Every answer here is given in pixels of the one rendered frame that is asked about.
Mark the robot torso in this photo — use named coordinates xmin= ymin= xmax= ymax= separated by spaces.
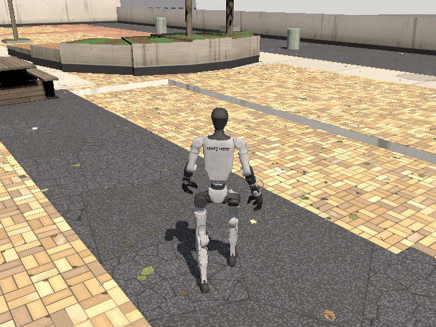
xmin=203 ymin=134 xmax=235 ymax=204

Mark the right robot forearm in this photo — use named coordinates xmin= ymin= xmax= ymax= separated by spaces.
xmin=245 ymin=166 xmax=261 ymax=197

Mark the robot left upper arm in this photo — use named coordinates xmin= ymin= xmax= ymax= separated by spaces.
xmin=186 ymin=136 xmax=205 ymax=173

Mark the right robot shin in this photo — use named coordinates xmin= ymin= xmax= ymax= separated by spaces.
xmin=228 ymin=215 xmax=238 ymax=256

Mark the left robot forearm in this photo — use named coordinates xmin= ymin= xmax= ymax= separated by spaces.
xmin=182 ymin=162 xmax=193 ymax=185

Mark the left robot hand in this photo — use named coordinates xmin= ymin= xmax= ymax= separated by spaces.
xmin=182 ymin=181 xmax=198 ymax=194

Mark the right robot hand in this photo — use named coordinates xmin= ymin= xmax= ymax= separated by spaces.
xmin=247 ymin=194 xmax=263 ymax=211

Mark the robot right upper arm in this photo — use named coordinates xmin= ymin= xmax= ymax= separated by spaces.
xmin=233 ymin=138 xmax=251 ymax=176

